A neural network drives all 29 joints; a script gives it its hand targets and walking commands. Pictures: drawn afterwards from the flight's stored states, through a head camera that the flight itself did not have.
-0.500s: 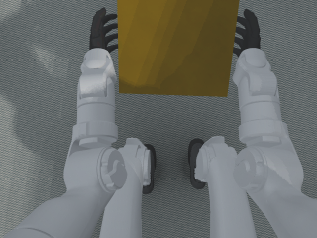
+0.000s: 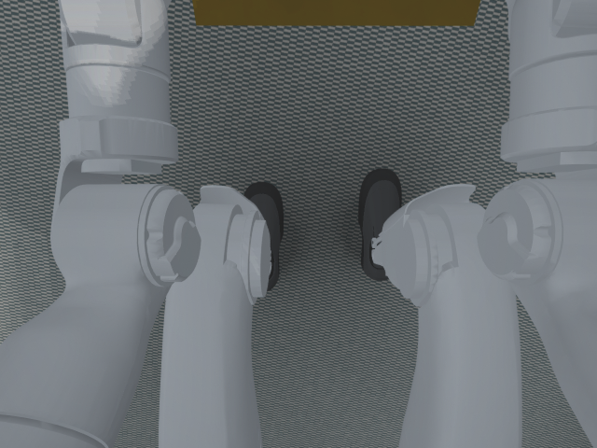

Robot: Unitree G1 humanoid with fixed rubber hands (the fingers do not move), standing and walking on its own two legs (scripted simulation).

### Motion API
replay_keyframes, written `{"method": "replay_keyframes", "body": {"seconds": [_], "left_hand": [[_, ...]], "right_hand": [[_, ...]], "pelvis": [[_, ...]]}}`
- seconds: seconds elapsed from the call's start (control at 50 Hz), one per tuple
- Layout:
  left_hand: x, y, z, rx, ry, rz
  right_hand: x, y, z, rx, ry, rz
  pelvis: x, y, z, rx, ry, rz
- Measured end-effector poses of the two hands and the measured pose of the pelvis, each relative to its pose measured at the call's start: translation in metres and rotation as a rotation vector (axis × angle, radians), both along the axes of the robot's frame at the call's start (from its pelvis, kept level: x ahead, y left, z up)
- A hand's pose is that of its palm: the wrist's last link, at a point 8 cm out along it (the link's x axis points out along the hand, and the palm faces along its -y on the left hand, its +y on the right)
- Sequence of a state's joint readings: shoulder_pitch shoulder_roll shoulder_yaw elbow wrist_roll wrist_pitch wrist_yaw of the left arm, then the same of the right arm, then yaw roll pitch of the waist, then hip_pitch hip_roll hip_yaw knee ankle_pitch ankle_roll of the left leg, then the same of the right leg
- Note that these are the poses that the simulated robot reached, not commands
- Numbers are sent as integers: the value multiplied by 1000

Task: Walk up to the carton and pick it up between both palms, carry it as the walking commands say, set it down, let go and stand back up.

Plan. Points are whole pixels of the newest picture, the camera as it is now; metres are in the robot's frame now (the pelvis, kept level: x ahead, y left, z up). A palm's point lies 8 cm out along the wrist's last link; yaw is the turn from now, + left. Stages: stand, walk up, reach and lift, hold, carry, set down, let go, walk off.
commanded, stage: set down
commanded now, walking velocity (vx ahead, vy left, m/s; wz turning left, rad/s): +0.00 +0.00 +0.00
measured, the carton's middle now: out of the picture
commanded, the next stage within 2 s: none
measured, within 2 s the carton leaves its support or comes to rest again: neither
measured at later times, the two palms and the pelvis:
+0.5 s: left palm out of the picture +0.58 +0.15 -0.22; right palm out of the picture +0.58 -0.17 -0.22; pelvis +0.01 -0.01 -0.05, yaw +0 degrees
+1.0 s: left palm out of the picture +0.59 +0.15 -0.23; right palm out of the picture +0.59 -0.17 -0.22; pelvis +0.02 +0.00 -0.06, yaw +0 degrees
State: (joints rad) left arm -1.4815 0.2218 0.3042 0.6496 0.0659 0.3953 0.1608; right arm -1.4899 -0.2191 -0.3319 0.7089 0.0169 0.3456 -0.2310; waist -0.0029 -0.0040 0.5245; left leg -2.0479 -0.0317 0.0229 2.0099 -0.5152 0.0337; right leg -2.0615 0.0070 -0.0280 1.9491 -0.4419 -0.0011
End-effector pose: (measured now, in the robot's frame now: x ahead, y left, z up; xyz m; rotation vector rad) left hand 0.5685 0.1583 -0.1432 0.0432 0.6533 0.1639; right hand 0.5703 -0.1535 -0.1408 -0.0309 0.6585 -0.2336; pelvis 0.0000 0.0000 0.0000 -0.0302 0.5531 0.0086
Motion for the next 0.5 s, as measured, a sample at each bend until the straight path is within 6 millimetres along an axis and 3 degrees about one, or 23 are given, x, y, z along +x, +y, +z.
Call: {"method": "replay_keyframes", "body": {"seconds": [0.12, 0.28, 0.5], "left_hand": [[-8, 1, -26, -10, 90, 4], [5, -2, -34, 15, 41, -63], [13, -5, -79, 10, 111, -111]], "right_hand": [[-12, 1, -28, -24, 100, 13], [4, -5, -35, 5, 49, 4], [15, -14, -80, 15, 113, 23]], "pelvis": [[0, 1, -8, -3, -4, 0], [2, -2, -25, 1, -3, -1], [14, -7, -45, 11, 40, -3]]}}
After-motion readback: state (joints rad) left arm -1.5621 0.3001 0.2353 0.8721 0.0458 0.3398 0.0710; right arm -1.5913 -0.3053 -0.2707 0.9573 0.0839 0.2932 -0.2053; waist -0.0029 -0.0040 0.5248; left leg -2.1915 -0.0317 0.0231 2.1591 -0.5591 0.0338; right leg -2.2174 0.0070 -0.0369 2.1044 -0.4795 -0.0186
